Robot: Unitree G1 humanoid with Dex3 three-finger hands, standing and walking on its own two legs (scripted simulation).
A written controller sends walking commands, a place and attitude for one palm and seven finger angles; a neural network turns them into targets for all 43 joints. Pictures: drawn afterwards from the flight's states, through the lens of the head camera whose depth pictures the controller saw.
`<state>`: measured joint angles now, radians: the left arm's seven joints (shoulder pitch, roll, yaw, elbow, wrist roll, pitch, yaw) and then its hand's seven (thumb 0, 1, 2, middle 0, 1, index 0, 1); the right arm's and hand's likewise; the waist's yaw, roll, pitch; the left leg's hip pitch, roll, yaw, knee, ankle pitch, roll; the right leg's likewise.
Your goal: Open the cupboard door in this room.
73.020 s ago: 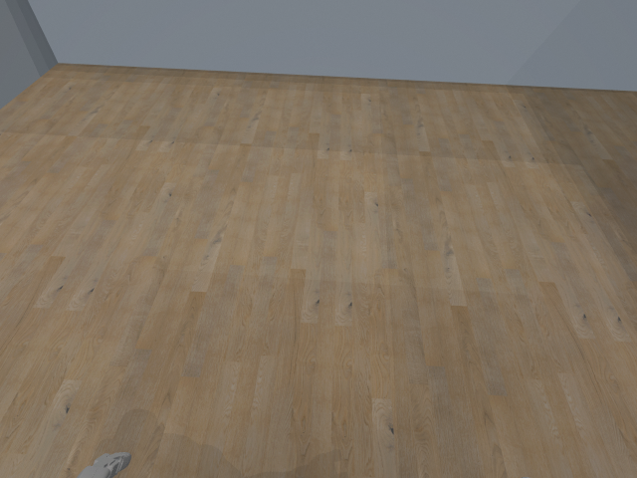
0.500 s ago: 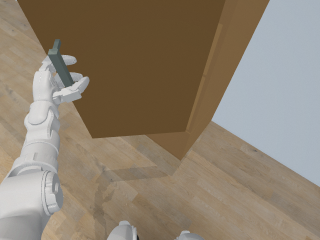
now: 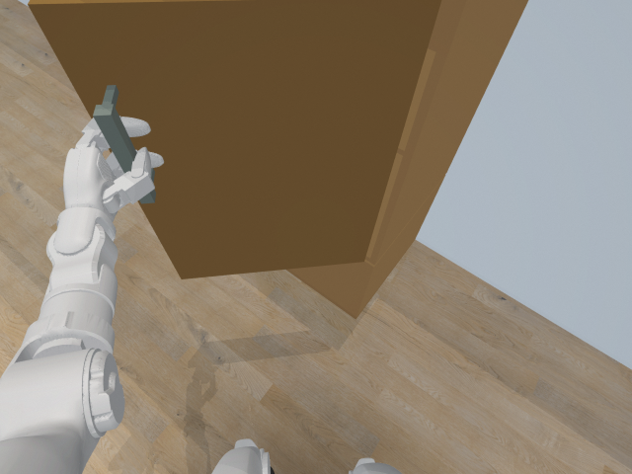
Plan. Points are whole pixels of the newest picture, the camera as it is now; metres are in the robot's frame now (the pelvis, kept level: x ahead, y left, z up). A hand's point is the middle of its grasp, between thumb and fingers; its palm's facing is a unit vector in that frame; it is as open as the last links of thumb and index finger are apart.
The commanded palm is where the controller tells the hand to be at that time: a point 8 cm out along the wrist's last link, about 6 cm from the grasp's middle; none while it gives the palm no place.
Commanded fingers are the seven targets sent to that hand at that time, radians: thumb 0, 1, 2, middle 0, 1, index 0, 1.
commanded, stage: pull the door open along its arc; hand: left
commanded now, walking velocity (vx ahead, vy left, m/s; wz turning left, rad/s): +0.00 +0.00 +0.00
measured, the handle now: (131, 149) +0.52 +0.23 +0.09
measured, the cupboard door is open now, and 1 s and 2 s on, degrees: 45 84 83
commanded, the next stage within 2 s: open thumb and fingers to let go in 0.88 s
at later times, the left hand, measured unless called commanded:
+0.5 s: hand (183, 286) +0.31 +0.13 +0.10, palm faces +0.24 -0.97 +0.06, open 6.0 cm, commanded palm +0.25 +0.21 +0.09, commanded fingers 0.00 0.90 0.90 -0.40 -1.35 -0.40 -1.35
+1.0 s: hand (255, 341) +0.25 +0.06 +0.10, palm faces +0.44 -0.90 -0.01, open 5.7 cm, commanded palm +0.21 +0.10 +0.09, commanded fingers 0.00 0.76 0.84 -0.39 -1.34 -0.39 -1.34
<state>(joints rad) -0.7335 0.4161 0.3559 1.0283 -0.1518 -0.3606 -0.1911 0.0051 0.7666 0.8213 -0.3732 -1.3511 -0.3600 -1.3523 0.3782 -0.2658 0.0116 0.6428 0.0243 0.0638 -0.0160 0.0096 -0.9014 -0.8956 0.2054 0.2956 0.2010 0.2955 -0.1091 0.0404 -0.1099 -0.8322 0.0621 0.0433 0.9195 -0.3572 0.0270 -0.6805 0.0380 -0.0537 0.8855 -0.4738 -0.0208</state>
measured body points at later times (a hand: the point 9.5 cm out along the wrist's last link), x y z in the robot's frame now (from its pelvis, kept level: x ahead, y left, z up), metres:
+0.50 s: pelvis +0.01 -0.01 +0.02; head +0.03 -0.02 +0.47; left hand +0.29 +0.18 +0.10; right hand +0.20 -0.23 -0.07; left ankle +0.05 +0.10 -0.69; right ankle -0.03 -0.11 -0.69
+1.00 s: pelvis +0.02 -0.05 +0.02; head +0.02 -0.09 +0.47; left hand +0.22 +0.10 +0.10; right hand +0.20 -0.27 -0.09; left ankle +0.05 +0.10 -0.69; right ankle -0.03 -0.11 -0.69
